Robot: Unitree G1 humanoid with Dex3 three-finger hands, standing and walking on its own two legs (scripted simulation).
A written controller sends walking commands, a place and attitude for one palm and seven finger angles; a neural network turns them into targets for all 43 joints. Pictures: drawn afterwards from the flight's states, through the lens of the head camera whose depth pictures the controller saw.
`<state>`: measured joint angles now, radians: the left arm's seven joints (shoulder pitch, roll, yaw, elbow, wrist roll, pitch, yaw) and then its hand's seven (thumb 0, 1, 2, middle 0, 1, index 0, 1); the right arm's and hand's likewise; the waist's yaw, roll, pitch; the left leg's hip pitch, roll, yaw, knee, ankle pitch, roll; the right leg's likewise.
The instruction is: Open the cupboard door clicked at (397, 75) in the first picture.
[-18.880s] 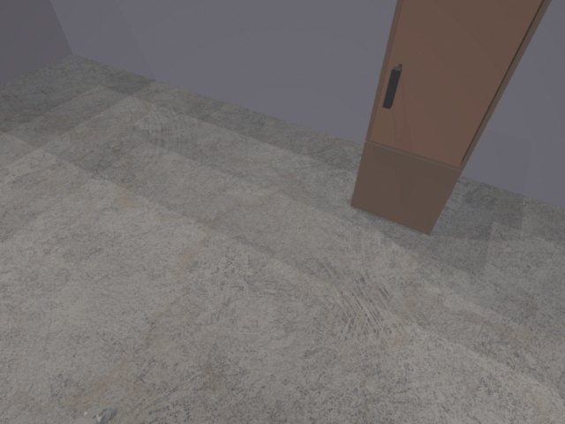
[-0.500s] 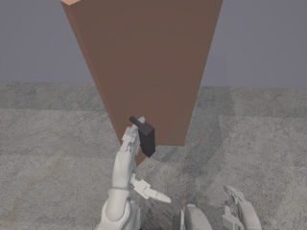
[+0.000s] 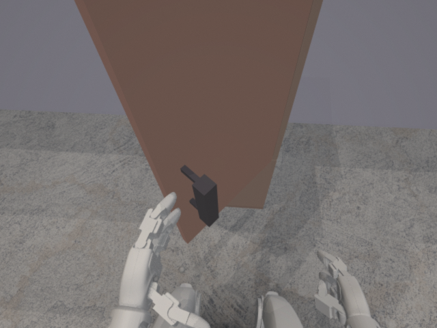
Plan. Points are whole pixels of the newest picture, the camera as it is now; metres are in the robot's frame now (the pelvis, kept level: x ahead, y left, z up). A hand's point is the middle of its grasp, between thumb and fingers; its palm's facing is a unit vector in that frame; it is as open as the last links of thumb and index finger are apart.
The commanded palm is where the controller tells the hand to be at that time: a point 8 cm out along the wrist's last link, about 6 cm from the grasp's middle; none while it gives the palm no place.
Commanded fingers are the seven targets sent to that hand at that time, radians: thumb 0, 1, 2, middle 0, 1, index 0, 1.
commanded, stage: slide the hand sideways off the handle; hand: left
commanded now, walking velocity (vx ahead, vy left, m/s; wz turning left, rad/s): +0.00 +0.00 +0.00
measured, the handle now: (198, 195) +0.34 +0.06 +0.04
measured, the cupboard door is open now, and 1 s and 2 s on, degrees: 51 51 51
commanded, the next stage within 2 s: draw the hand back to the body in 0.30 s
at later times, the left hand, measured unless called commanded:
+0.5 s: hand (150, 283) +0.19 +0.11 +0.06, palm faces -0.07 -1.00 +0.00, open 16.3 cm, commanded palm +0.16 +0.17 +0.07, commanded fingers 0.00 -0.50 0.30 -0.15 -0.30 -0.15 -0.30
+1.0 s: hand (65, 263) +0.19 +0.19 +0.16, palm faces +0.04 -0.97 -0.22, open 15.7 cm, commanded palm +0.16 +0.24 +0.18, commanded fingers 0.00 -0.12 0.47 -0.16 -0.30 -0.16 -0.30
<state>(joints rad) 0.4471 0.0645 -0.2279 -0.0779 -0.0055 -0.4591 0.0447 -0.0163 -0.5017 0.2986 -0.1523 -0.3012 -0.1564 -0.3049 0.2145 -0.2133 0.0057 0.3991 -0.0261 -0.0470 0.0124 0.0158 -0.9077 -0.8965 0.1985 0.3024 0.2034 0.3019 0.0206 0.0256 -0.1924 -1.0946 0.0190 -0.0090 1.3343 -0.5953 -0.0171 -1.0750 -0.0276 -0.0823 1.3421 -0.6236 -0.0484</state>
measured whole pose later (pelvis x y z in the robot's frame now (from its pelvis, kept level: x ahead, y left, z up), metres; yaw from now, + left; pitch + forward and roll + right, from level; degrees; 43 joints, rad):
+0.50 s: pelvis -0.01 +0.00 -0.01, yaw +0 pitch +20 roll -1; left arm 0.54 0.14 -0.11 -0.23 -0.14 -0.45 -0.11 -0.02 -0.50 0.30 -0.15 -0.30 -0.15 -0.30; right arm 0.21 -0.22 -0.01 0.40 -0.01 -0.08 -0.03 0.02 -0.91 -0.90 0.20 0.30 0.20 0.30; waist 0.03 0.04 -0.20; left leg -1.15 0.03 -0.03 1.42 -0.61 -0.02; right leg -1.12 -0.02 -0.10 1.40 -0.63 -0.05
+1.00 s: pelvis +0.01 +0.02 +0.06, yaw -1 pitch +10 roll -2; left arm 0.66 0.29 0.05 -0.42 -0.11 -0.16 -0.03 -0.02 -0.39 0.34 -0.16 -0.30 -0.16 -0.30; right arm 0.31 -0.22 0.02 0.39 0.03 -0.04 -0.11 0.02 -0.91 -0.90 0.20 0.30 0.20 0.30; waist 0.03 0.05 -0.18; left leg -0.70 0.03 0.00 1.04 -0.51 0.01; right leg -0.66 0.00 -0.08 0.99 -0.50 -0.01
